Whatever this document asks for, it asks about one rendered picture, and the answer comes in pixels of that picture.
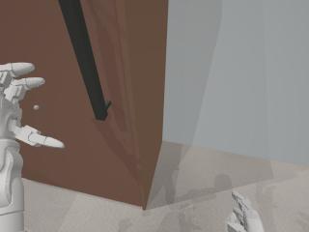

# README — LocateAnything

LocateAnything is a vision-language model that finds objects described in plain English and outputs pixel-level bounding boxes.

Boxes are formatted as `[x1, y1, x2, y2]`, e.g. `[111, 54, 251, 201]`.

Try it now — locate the handle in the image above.
[58, 0, 111, 121]

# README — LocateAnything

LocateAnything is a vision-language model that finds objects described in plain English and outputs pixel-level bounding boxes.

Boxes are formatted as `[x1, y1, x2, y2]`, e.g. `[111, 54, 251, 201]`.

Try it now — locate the left robot hand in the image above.
[0, 62, 65, 149]

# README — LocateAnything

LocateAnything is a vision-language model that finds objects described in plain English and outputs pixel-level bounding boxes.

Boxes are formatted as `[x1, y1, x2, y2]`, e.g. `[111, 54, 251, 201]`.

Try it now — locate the robot left forearm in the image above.
[0, 138, 27, 232]

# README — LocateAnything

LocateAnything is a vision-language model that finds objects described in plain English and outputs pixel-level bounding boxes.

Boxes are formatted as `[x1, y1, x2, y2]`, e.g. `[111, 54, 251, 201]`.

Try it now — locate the wardrobe door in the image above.
[0, 0, 142, 207]

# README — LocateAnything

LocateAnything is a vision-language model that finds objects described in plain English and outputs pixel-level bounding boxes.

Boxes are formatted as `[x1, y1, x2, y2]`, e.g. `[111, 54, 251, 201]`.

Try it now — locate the right robot hand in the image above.
[227, 190, 265, 232]

